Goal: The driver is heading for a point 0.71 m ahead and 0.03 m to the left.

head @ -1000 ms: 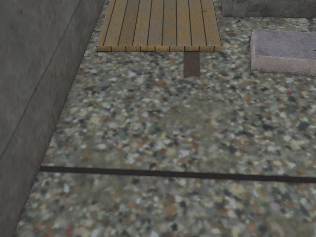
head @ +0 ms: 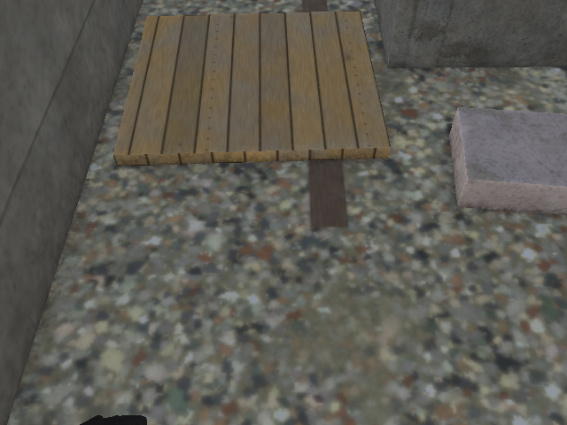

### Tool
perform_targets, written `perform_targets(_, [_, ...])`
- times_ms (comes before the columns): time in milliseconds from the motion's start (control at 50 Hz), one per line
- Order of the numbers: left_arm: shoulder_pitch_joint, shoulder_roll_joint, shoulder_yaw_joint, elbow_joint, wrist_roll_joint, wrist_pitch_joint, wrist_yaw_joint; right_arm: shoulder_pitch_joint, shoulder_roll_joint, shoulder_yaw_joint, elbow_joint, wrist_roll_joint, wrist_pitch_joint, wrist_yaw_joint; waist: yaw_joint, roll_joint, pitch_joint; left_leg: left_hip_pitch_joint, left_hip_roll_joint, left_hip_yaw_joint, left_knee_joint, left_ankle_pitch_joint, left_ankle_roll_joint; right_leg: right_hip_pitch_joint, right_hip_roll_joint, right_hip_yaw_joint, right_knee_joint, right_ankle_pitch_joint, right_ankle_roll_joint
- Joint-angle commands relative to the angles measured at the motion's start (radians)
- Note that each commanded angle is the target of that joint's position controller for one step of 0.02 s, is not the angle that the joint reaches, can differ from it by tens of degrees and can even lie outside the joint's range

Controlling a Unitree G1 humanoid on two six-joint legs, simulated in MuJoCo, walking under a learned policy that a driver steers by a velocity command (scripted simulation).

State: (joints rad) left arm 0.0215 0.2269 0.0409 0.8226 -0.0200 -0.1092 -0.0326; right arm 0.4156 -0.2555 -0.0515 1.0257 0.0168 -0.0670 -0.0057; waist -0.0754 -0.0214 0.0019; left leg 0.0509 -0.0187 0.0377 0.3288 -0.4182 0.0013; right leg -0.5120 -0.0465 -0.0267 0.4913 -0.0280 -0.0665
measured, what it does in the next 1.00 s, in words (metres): walks ahead: left foot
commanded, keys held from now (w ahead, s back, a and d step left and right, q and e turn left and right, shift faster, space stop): w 0.86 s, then no key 0.14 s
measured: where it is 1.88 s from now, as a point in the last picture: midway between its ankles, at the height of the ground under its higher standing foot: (266, 331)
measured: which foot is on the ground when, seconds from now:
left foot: down 0.00-0.00, up 0.02-0.54, down 0.56-1.00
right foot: down 0.00-0.56, up 0.58-1.00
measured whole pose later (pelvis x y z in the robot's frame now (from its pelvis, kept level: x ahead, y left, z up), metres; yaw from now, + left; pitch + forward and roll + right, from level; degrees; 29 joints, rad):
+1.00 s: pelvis +0.54 +0.03 +0.02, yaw +0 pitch +2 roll +2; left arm 0.05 0.24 0.06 0.86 0.00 -0.08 -0.01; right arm 0.35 -0.23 -0.05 0.99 0.00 -0.07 -0.01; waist -0.07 -0.05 0.01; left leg -0.01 -0.06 0.06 0.23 -0.26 0.05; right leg -0.64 -0.09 0.01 0.57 0.11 -0.02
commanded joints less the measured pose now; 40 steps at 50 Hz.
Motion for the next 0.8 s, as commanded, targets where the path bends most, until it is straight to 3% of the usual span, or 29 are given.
perform_targets(20, [0.419,0.278,0.091,0.051,0.020,-0.011,0.014,-0.008,-0.085,-0.002,-0.082,-0.019,-0.004,-0.005,0.213,-0.053,-0.292,-0.353,0.109,0.004,0.633,0.522,0.075,0.679,-0.207,0.283,0.007,-0.056,-0.148])
perform_targets(40, [0.451,0.306,0.093,0.067,0.021,-0.008,0.004,0.093,0.023,0.029,-0.075,-0.009,-0.031,0.005,0.158,-0.299,-0.401,-0.684,-0.051,-0.069,0.901,-0.134,0.037,0.923,-0.370,0.734,-0.141,-0.203,-0.275])
perform_targets(60, [0.416,0.205,0.065,0.058,0.012,-0.009,0.004,0.020,-0.098,0.001,-0.076,0.015,-0.052,0.010,0.180,-0.191,-0.328,-0.798,0.012,-0.168,1.008,-0.133,0.054,0.882,-0.335,0.709,-0.174,-0.267,-0.231])
perform_targets(80, [0.328,0.166,0.052,0.038,0.009,-0.008,0.007,-0.072,-0.136,-0.008,-0.104,0.028,-0.064,0.012,0.166,-0.133,-0.195,-0.837,0.063,-0.140,1.005,-0.038,0.068,0.742,-0.303,0.543,-0.184,-0.183,-0.187])
perform_targets(100, [0.248,0.150,0.045,0.022,0.015,-0.007,0.006,-0.119,-0.127,-0.009,-0.112,0.020,-0.065,0.005,0.134,-0.039,-0.133,-0.791,0.111,-0.116,0.956,0.054,0.067,0.596,-0.265,0.434,-0.211,-0.080,-0.167])
perform_targets(120, [0.206,0.123,0.037,0.017,0.022,-0.007,0.002,-0.139,-0.118,-0.017,-0.114,0.006,-0.057,0.000,0.106,-0.021,-0.078,-0.748,0.139,-0.110,0.899,0.104,0.062,0.483,-0.228,0.353,-0.244,-0.001,-0.158])
perform_targets(140, [0.194,0.101,0.030,0.022,0.030,-0.009,-0.001,-0.117,-0.100,-0.019,-0.112,0.004,-0.043,0.000,0.075,-0.042,-0.069,-0.692,0.160,-0.115,0.865,0.137,0.061,0.422,-0.204,0.301,-0.275,0.023,-0.153])
perform_targets(180, [0.217,0.107,0.033,0.042,0.025,-0.015,-0.001,-0.096,-0.062,-0.017,-0.108,0.003,-0.019,-0.001,0.054,-0.048,-0.047,-0.666,0.169,-0.103,0.808,0.162,0.049,0.368,-0.185,0.241,-0.320,0.070,-0.167])
perform_targets(240, [0.261,0.145,0.043,0.065,0.024,-0.013,0.016,-0.189,-0.064,-0.021,-0.143,-0.009,-0.009,-0.004,0.062,-0.025,0.000,-0.756,0.177,-0.095,0.676,0.279,0.021,0.371,-0.182,0.183,-0.358,0.125,-0.174])
perform_targets(360, [0.346,0.160,0.043,0.099,0.011,0.002,0.036,-0.399,-0.037,-0.010,-0.204,-0.005,-0.020,0.012,0.122,-0.036,0.050,-0.729,0.129,-0.045,0.334,0.528,0.013,0.403,-0.139,0.082,-0.382,0.072,-0.129])
perform_targets(460, [0.410,0.172,0.052,0.142,0.002,0.022,0.043,-0.509,-0.049,-0.004,-0.255,0.004,-0.032,0.038,0.145,-0.044,0.088,-0.757,0.107,-0.045,0.216,0.451,0.044,0.558,-0.207,0.094,-0.318,0.090,-0.121])
perform_targets(500, [0.393,0.184,0.058,0.144,0.000,0.031,0.047,-0.484,-0.071,-0.011,-0.259,0.005,-0.039,0.047,0.116,-0.059,0.067,-0.694,0.088,-0.033,0.188,0.378,0.070,0.599,-0.226,0.095,-0.265,0.185,-0.103])
perform_targets(520, [0.372,0.194,0.061,0.140,0.000,0.035,0.048,-0.433,-0.092,-0.021,-0.248,0.005,-0.041,0.048,0.083,-0.073,0.033,-0.601,0.061,-0.009,0.180,0.348,0.085,0.602,-0.219,0.085,-0.206,0.328,-0.091])
perform_targets(540, [0.348,0.192,0.059,0.135,0.000,0.041,0.049,-0.320,-0.121,-0.039,-0.215,0.002,-0.042,0.045,0.019,-0.074,-0.035,-0.438,0.024,0.023,0.163,0.350,0.106,0.581,-0.184,0.053,-0.076,0.484,-0.071])
perform_targets(560, [0.344,0.165,0.047,0.124,0.008,0.044,0.049,-0.139,-0.175,-0.065,-0.161,-0.002,-0.041,0.037,-0.052,-0.046,-0.150,-0.168,0.049,-0.007,0.190,0.379,0.142,0.464,-0.128,0.012,0.143,0.462,-0.039])
perform_targets(580, [0.434,0.081,0.020,0.102,0.020,0.032,0.043,0.017,-0.273,-0.089,-0.133,-0.024,-0.038,0.029,-0.046,0.141,-0.318,0.240,0.307,-0.380,0.190,0.325,0.270,0.103,-0.009,-0.033,0.539,0.097,0.023])
perform_targets(600, [0.476,0.028,0.001,0.117,0.015,0.007,0.034,0.047,-0.254,-0.077,-0.121,-0.016,-0.033,0.035,-0.029,0.294,-0.419,0.378,0.421,-0.755,0.017,0.180,0.350,-0.124,0.111,0.089,0.753,-0.556,0.043])
perform_targets(620, [0.381,0.134,0.029,0.102,-0.015,-0.010,0.029,-0.007,-0.182,-0.056,-0.128,-0.004,-0.035,0.035,-0.038,0.217,-0.300,0.295,0.384,-0.683,-0.015,0.089,0.297,-0.238,0.046,0.151,0.850,-0.535,0.023])
perform_targets(640, [0.297,0.159,0.034,0.074,-0.025,-0.019,0.030,-0.100,-0.147,-0.045,-0.149,-0.001,-0.036,0.032,-0.017,0.160,-0.173,0.139,0.355,-0.541,-0.037,0.131,0.257,-0.270,-0.008,0.116,0.834,-0.435,0.008])
perform_targets(660, [0.255,0.156,0.037,0.069,-0.015,-0.018,0.038,-0.177,-0.118,-0.035,-0.164,-0.009,-0.036,0.033,0.015,0.086,-0.100,-0.019,0.319,-0.435,-0.069,0.209,0.237,-0.225,-0.054,0.094,0.779,-0.341,0.008])
perform_targets(680, [0.255,0.144,0.045,0.069,-0.003,-0.007,0.044,-0.219,-0.091,-0.027,-0.168,-0.022,-0.039,0.037,0.051,0.085,-0.054,-0.138,0.281,-0.356,-0.105,0.271,0.223,-0.164,-0.086,0.095,0.723,-0.285,0.009])
perform_targets(700, [0.282,0.122,0.045,0.075,-0.001,0.008,0.046,-0.230,-0.075,-0.023,-0.163,-0.029,-0.041,0.040,0.079,0.107,-0.049,-0.202,0.258,-0.311,-0.137,0.290,0.218,-0.105,-0.104,0.100,0.692,-0.252,0.010])
perform_targets(740, [0.300,0.089,0.043,0.079,0.002,0.028,0.049,-0.208,-0.087,-0.026,-0.146,-0.023,-0.048,0.037,0.096,0.107,-0.029,-0.254,0.241,-0.247,-0.182,0.340,0.232,-0.085,-0.114,0.089,0.638,-0.216,0.022])
perform_targets(800, [0.200,0.098,0.048,0.043,0.014,0.035,0.052,-0.154,-0.124,-0.034,-0.121,-0.022,-0.048,0.018,0.082,0.074,0.013,-0.229,0.241,-0.196,-0.211,0.431,0.238,-0.187,-0.121,0.085,0.498,-0.083,0.051])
